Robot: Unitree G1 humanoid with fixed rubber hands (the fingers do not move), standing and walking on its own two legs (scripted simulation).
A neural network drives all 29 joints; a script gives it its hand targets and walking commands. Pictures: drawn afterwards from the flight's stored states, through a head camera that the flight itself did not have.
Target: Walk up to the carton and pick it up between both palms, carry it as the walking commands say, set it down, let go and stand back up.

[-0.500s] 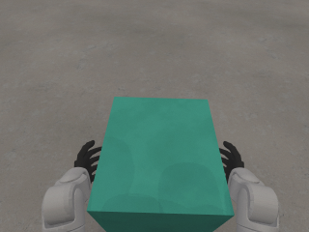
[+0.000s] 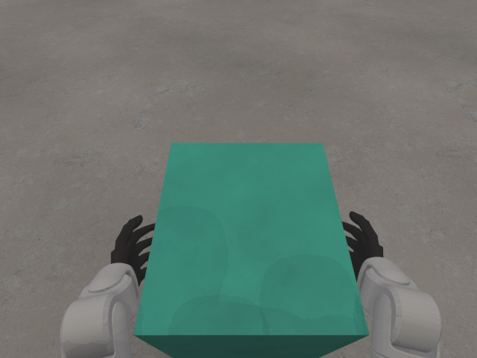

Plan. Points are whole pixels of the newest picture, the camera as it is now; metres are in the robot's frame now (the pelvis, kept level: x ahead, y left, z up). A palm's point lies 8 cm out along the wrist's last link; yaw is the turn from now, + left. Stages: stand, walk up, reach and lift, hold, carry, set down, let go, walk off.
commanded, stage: carry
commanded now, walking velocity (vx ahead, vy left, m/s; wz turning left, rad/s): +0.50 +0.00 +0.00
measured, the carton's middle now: (246, 253) +0.30 +0.01 +0.02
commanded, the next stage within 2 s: none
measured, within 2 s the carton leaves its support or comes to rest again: neither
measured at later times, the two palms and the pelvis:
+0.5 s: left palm (176, 134) +0.55 +0.16 +0.08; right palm (335, 137) +0.55 -0.19 +0.06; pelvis +0.30 -0.01 -0.01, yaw +0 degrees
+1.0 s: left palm (202, 61) +0.89 +0.14 +0.07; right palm (319, 68) +0.87 -0.21 +0.06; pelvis +0.63 -0.02 -0.02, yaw +0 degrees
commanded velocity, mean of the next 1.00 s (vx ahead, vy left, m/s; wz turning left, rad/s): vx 0.50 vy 0.00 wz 0.00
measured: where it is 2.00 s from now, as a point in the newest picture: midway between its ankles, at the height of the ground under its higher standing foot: (252, 171)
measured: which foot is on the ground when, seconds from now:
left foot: up 0.00-0.04, down 0.06-0.40, up 0.42-0.66, down 0.68-0.98, up 1.00-1.00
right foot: down 0.00-0.08, up 0.10-0.34, down 0.36-0.68, up 0.70-0.92, down 0.94-1.00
